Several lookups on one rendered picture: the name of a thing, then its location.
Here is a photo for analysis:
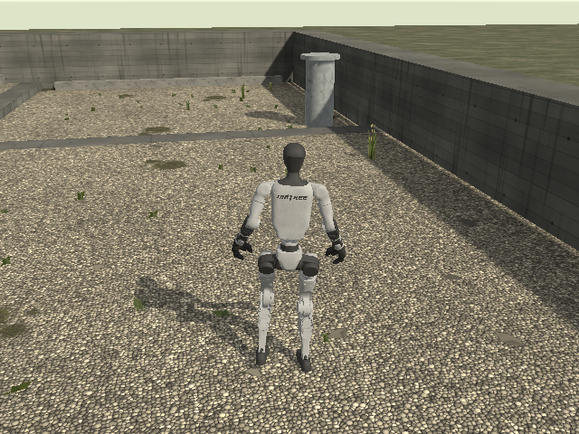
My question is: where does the robot right foot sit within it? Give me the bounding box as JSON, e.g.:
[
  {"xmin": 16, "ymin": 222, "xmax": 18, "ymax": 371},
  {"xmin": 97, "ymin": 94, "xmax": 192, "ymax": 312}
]
[{"xmin": 296, "ymin": 348, "xmax": 311, "ymax": 373}]

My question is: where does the left robot upper arm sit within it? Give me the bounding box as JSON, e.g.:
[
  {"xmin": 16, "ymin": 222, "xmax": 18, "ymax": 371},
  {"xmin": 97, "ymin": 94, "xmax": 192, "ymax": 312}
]
[{"xmin": 245, "ymin": 181, "xmax": 274, "ymax": 230}]

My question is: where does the robot left forearm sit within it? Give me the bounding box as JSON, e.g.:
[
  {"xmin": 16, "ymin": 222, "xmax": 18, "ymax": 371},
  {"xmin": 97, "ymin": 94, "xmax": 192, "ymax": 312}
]
[{"xmin": 235, "ymin": 215, "xmax": 254, "ymax": 246}]

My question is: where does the robot right thigh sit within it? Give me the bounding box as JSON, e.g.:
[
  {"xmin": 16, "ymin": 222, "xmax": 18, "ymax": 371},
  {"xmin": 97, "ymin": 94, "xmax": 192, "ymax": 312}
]
[{"xmin": 297, "ymin": 253, "xmax": 319, "ymax": 316}]

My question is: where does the robot right forearm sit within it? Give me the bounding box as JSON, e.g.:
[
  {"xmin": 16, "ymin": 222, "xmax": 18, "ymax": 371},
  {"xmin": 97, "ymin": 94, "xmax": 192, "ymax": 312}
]
[{"xmin": 327, "ymin": 219, "xmax": 344, "ymax": 250}]

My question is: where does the left robot hand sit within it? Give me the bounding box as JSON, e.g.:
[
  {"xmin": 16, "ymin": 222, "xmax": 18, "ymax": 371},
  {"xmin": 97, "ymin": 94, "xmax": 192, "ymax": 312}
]
[{"xmin": 232, "ymin": 239, "xmax": 252, "ymax": 260}]

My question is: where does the right robot upper arm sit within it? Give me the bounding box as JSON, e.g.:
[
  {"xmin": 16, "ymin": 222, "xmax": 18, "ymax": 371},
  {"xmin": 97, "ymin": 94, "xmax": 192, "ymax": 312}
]
[{"xmin": 311, "ymin": 183, "xmax": 336, "ymax": 232}]

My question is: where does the right robot hand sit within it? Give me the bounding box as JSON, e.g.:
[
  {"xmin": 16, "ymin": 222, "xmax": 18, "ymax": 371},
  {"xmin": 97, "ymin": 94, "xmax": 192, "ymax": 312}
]
[{"xmin": 325, "ymin": 246, "xmax": 346, "ymax": 264}]

